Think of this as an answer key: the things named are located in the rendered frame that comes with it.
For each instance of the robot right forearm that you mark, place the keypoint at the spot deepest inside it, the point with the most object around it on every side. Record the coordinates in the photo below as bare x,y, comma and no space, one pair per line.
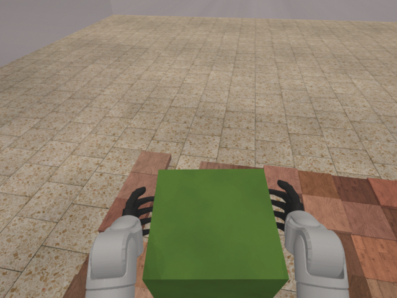
319,258

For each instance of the robot right hand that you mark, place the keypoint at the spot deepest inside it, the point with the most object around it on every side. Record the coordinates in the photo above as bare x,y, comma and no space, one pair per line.
291,198

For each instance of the robot left forearm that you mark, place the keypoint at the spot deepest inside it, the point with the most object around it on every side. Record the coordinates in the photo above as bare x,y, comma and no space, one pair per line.
111,271

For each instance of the carton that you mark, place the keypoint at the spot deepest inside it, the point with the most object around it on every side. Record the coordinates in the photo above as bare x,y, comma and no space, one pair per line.
213,234

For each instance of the robot left hand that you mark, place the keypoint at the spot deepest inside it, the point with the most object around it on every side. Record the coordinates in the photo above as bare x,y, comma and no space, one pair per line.
133,204

